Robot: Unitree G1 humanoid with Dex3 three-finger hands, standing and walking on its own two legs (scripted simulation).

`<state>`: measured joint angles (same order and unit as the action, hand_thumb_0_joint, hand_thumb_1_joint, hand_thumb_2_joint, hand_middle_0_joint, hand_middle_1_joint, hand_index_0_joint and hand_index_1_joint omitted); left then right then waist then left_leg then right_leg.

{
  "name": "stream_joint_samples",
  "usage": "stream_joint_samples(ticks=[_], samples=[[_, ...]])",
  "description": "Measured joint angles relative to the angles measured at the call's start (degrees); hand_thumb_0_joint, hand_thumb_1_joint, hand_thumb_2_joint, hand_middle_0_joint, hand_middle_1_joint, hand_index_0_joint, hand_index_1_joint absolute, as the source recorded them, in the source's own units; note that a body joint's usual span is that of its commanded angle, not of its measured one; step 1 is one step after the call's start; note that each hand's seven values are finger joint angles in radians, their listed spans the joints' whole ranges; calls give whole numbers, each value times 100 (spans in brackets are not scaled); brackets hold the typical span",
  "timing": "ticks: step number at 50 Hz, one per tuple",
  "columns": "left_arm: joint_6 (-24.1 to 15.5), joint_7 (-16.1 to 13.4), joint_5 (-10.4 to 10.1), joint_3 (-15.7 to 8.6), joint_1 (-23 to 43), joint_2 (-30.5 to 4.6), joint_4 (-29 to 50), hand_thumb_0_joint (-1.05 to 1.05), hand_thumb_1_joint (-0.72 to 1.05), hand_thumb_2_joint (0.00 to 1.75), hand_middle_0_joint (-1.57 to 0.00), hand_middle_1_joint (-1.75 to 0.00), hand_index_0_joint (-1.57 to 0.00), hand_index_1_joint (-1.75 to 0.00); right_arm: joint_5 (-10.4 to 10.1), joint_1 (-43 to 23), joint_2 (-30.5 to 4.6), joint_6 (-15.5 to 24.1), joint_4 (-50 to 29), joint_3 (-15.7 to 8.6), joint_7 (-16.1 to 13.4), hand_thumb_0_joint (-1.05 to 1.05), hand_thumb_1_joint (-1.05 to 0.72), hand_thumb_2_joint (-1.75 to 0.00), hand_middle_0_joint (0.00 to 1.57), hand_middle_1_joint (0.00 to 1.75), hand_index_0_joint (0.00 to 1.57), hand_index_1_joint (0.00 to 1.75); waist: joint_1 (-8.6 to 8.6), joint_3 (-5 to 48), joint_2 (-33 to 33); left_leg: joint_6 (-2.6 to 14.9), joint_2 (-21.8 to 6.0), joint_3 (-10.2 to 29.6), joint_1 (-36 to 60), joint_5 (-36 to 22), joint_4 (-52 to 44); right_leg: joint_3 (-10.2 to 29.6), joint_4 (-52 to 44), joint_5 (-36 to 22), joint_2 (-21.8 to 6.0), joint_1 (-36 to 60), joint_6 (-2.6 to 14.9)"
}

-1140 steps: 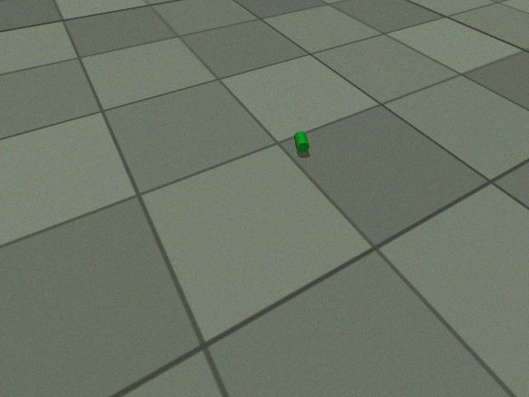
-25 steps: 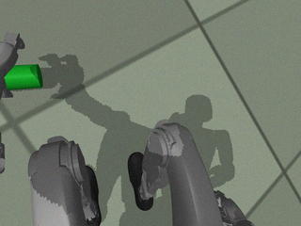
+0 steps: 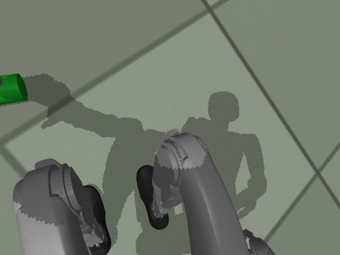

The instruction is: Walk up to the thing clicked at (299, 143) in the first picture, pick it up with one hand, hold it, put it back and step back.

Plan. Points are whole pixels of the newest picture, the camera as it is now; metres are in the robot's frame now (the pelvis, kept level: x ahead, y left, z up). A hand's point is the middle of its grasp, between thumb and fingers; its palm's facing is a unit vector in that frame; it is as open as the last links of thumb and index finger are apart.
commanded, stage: approach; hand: left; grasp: from above
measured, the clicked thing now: out of the picture +0.51 +0.30 -0.31
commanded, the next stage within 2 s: rest palm in 0.06 s
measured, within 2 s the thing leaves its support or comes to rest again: neither
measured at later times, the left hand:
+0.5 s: hand out of the picture +0.50 +0.30 -0.25, palm faces -0.39 -0.08 -0.92, open 13.8 cm
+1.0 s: hand out of the picture +0.49 +0.30 -0.24, palm faces -0.48 -0.11 -0.87, open 14.3 cm
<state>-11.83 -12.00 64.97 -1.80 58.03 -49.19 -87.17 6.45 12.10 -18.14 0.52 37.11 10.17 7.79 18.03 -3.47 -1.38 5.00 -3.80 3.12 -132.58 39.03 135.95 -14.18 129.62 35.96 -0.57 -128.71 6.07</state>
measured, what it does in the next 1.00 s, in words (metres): stands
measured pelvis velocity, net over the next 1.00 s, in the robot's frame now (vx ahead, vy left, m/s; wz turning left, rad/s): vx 0.00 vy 0.01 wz -0.08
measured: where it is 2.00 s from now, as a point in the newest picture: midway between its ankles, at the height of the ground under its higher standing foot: (127, 219)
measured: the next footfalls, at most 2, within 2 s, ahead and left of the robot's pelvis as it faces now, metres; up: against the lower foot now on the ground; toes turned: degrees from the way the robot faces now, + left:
none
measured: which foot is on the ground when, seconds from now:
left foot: down 0.00-1.00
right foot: down 0.00-1.00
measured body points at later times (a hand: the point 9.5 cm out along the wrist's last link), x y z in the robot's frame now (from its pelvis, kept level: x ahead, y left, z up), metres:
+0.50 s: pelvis +0.01 +0.02 -0.03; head +0.28 +0.13 +0.31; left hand +0.51 +0.31 -0.20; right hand +0.08 -0.24 -0.10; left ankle +0.08 +0.11 -0.31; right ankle +0.11 -0.08 -0.31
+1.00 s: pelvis +0.00 +0.01 -0.02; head +0.29 +0.09 +0.31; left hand +0.51 +0.31 -0.20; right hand +0.02 -0.26 -0.09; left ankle +0.08 +0.11 -0.31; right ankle +0.11 -0.08 -0.31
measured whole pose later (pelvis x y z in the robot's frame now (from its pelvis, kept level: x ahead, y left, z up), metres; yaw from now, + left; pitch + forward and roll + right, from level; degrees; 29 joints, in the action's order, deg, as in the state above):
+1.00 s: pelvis +0.00 +0.01 -0.02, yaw -4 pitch +31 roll -13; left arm -17.2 -25.0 70.8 -3.9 63.1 -58.6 -93.4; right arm 10.3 7.8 -20.4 6.3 36.0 15.1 10.9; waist 20.7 -8.0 -4.8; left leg 5.7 -4.3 7.1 -135.4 40.1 142.4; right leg -17.7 132.7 35.2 0.8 -129.8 5.2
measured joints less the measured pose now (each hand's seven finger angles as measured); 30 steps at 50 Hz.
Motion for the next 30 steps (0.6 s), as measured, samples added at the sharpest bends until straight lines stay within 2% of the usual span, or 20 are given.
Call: stream_joint_samples(ticks=[2,4,6,8,10,11,13,17,20,25,30], samples=[[-473,-271,8,-101,-122,-96,174,0,-36,83,-17,-99,-22,-94,83,-76,-14,31,62,20,-21,1,-92,-90,21,30,20,30,-112,-75,-135,-8,17,56,-36,-15,113,-64,84,-3,-30,10,16],[-972,-426,200,-159,-153,-265,318,0,-35,82,-16,-100,-22,-95,199,-196,-33,55,119,45,-21,1,-92,-90,21,30,20,30,-202,-128,-263,0,26,108,-73,-15,240,-128,171,-2,-51,23,25],[-1256,-738,444,-47,-108,-369,170,0,-35,82,-15,-100,-21,-95,302,-345,-44,69,178,36,-17,1,-92,-90,21,30,20,30,-259,-122,-336,40,24,134,-128,5,365,-165,254,12,-59,14,6],[-1412,-1104,697,-27,-79,-394,55,0,-36,83,-13,-101,-20,-96,394,-516,-43,97,229,27,-13,1,-92,-90,20,30,20,30,-306,-102,-367,96,10,145,-180,34,464,-185,305,25,-50,4,-31],[-1452,-1384,1042,-58,-109,-389,67,0,-37,85,-12,-102,-20,-97,474,-649,-28,154,225,2,1,1,-92,-90,20,30,20,30,-329,-58,-365,153,-3,134,-227,67,529,-180,334,47,-36,-13,-85],[-1422,-1531,1188,-36,-106,-375,23,0,-37,86,-11,-102,-19,-98,509,-699,-14,190,210,-14,16,1,-92,-90,20,30,20,30,-327,-21,-358,180,-9,117,-248,85,551,-165,346,63,-30,-25,-118],[-1282,-1801,1355,63,-23,-315,-203,0,-38,87,-11,-103,-18,-98,579,-791,30,299,224,-33,77,0,-92,-90,20,30,20,30,-299,70,-357,218,-22,74,-282,127,585,-127,370,99,-16,-55,-180],[-896,-2199,1442,51,253,-225,-636,0,-41,89,-9,-104,-15,-100,654,-914,128,562,228,14,258,0,-92,-90,20,30,20,30,-154,165,-387,234,-23,39,-335,178,635,-87,406,144,2,-95,-265],[-525,-2324,1453,59,517,-218,-890,0,-42,90,-8,-104,-13,-100,652,-894,188,734,172,38,397,0,-92,-90,20,30,20,30,21,160,-415,214,6,28,-399,165,654,-56,437,163,21,-151,-290],[-107,-2146,1383,-150,810,-287,-835,0,-44,91,-8,-104,-11,-101,582,-675,162,876,61,82,576,0,-92,-90,20,30,20,30,246,46,-392,206,27,31,-507,147,681,-60,482,168,5,-259,-280],[146,-1844,1136,-510,747,-412,-696,0,-47,92,-7,-104,-10,-101,455,-347,85,829,-19,113,640,0,-92,-91,20,30,20,30,375,-95,-246,216,22,85,-523,200,674,-109,472,191,26,-312,-215]])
